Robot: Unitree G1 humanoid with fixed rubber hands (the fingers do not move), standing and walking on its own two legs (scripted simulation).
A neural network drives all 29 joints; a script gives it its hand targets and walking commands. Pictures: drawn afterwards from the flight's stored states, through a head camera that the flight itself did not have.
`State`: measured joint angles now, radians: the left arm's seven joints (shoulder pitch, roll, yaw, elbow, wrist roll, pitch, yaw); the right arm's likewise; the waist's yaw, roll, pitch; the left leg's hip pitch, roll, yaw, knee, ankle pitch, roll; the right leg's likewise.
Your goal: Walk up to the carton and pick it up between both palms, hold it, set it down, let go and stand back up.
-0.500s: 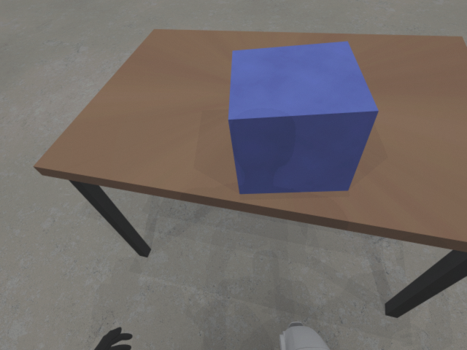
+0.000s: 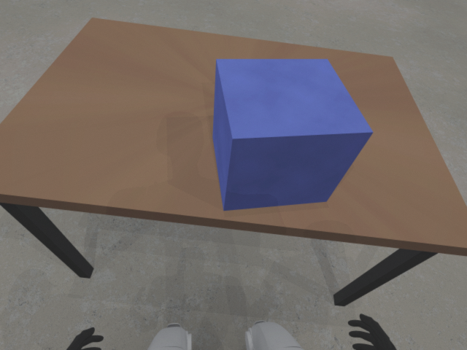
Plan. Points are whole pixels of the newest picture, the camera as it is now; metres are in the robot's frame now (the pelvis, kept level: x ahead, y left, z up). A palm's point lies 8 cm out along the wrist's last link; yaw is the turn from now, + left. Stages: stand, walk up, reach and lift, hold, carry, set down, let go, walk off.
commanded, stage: walk up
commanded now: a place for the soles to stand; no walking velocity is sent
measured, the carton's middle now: (275, 135) +0.52 -0.06 +0.05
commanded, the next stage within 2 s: none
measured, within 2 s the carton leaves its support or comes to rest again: neither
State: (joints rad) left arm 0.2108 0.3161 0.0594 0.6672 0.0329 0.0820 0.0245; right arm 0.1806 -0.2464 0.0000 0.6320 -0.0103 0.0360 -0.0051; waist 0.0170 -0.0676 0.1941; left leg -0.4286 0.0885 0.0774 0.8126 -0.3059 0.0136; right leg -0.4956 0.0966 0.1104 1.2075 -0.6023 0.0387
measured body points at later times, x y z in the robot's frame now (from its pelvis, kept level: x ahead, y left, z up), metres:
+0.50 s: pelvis -0.03 +0.00 +0.01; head -0.04 -0.02 +0.46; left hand +0.07 +0.24 -0.10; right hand -0.03 -0.27 -0.12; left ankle +0.03 +0.13 -0.70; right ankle -0.06 -0.13 -0.70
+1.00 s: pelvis -0.01 +0.00 +0.02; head -0.01 -0.01 +0.47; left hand +0.12 +0.23 -0.10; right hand +0.01 -0.27 -0.10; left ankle +0.03 +0.13 -0.70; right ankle -0.06 -0.13 -0.70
